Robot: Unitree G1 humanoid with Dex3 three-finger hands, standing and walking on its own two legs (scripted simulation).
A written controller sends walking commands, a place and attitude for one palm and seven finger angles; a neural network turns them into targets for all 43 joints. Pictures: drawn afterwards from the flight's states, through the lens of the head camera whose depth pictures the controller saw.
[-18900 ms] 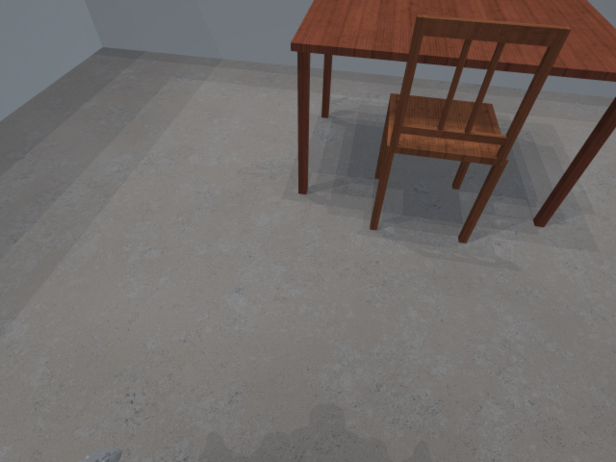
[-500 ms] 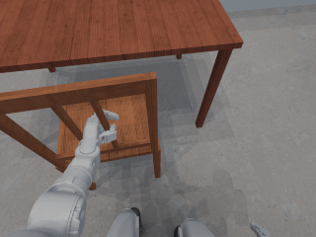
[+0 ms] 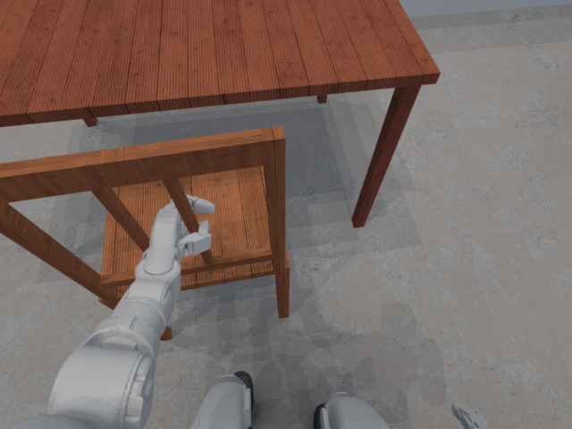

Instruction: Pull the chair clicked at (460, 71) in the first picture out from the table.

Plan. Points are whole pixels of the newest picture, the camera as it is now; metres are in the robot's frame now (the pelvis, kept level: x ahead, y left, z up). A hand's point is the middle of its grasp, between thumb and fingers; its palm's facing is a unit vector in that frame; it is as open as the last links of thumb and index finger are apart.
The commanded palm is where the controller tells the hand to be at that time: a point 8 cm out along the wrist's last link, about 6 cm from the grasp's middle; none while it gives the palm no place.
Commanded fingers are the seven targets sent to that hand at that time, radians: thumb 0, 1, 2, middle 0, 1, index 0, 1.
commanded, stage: step backward, pulling the chair out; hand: left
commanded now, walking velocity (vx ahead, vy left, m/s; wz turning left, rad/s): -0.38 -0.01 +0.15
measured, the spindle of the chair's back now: (138, 235) +0.41 +0.24 -0.06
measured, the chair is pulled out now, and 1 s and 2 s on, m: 0.14 0.16 0.16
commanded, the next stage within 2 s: stop walking, hand still on the chair in 0.62 s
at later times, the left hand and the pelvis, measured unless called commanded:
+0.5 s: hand (205, 237) +0.40 +0.13 -0.04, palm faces +0.00 -0.98 -0.18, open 5.0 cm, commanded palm +0.39 +0.17 -0.04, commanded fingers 0.00 0.90 0.90 -0.50 -1.45 -0.50 -1.45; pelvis +0.00 +0.00 +0.00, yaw +0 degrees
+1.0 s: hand (204, 244) +0.38 +0.12 -0.04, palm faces +0.00 -0.99 -0.17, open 5.1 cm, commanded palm +0.37 +0.17 -0.03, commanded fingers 0.00 0.90 0.90 -0.50 -1.45 -0.50 -1.45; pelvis +0.02 +0.00 +0.01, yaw +0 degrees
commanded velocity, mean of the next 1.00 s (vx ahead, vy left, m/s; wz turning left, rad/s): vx -0.27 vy -0.01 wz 0.11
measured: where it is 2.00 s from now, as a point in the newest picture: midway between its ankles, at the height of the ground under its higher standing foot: outside the picture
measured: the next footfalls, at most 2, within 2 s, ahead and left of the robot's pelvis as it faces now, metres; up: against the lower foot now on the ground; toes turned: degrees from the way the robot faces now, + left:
none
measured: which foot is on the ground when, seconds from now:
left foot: down 0.00-1.00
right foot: down 0.00-1.00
